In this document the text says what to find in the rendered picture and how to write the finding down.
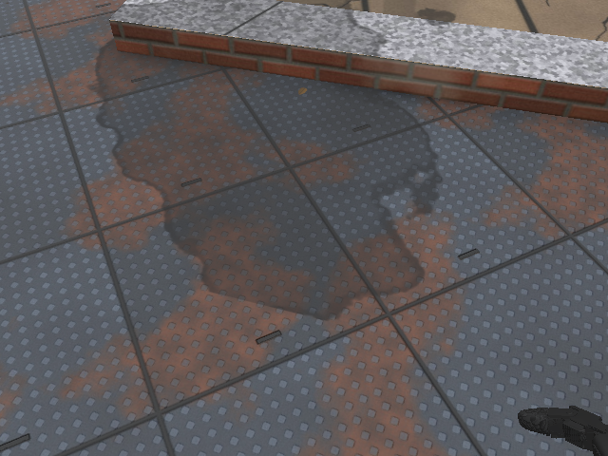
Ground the robot right hand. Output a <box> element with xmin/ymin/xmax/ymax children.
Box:
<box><xmin>518</xmin><ymin>406</ymin><xmax>608</xmax><ymax>456</ymax></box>

